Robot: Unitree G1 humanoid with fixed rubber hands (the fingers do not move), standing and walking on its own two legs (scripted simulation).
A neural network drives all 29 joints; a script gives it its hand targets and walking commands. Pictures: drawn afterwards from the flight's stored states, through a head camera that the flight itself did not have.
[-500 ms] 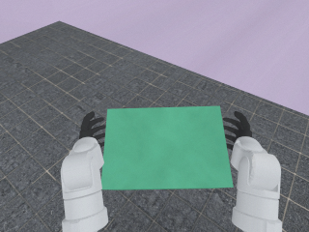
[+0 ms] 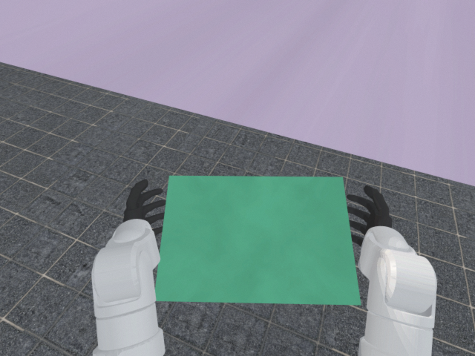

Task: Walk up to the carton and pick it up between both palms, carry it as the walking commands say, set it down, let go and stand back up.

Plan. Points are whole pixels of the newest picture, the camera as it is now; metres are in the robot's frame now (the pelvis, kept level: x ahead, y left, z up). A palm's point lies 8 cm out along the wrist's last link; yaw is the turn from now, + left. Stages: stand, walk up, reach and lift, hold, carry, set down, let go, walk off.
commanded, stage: carry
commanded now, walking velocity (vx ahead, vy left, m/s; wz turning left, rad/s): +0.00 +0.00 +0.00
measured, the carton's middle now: (253, 244) +0.32 +0.01 +0.03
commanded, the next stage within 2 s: none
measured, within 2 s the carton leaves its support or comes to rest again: neither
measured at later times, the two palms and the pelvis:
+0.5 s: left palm (185, 252) +0.25 +0.11 +0.12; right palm (452, 288) +0.22 -0.24 +0.12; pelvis -0.04 -0.04 +0.00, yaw -6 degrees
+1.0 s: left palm (169, 253) +0.25 +0.13 +0.12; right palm (435, 289) +0.22 -0.22 +0.12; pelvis -0.06 -0.02 +0.00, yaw -5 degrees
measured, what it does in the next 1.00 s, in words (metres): steps on the spot: right foot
